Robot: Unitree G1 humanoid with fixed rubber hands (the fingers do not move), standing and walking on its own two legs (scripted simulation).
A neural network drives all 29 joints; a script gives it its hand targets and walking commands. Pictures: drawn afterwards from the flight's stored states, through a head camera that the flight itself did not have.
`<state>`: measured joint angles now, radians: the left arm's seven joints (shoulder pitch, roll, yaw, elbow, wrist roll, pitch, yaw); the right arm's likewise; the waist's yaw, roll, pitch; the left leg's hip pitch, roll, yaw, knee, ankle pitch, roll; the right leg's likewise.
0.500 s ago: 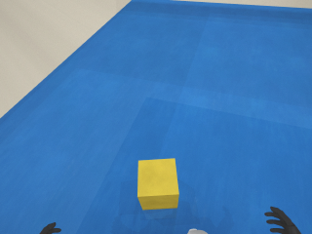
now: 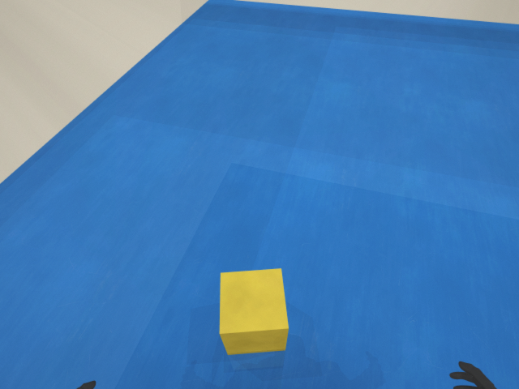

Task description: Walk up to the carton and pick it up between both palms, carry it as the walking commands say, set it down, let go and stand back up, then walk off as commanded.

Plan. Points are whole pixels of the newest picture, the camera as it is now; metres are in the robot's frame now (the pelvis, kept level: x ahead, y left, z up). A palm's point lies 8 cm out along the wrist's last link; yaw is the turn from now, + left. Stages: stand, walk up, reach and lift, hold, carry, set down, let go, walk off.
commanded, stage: walk up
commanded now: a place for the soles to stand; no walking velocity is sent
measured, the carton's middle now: (253, 312) +0.47 +0.04 -0.63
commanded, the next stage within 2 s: reach and lift in 0.50 s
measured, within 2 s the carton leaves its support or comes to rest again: neither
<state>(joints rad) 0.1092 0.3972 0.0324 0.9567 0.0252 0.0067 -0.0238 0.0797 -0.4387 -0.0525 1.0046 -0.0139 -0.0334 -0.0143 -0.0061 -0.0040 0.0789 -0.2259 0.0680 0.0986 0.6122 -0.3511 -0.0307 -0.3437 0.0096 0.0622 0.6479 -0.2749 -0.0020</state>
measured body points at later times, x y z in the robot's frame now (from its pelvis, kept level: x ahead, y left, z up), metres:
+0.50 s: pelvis +0.01 +0.00 +0.01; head +0.02 +0.00 +0.46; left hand +0.14 +0.31 -0.10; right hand +0.12 -0.33 -0.10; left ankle -0.02 +0.14 -0.72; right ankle +0.05 -0.12 -0.72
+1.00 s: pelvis -0.01 +0.01 -0.03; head +0.13 +0.01 +0.39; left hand +0.25 +0.29 -0.12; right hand +0.25 -0.26 -0.13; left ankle -0.02 +0.14 -0.72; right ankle +0.05 -0.12 -0.72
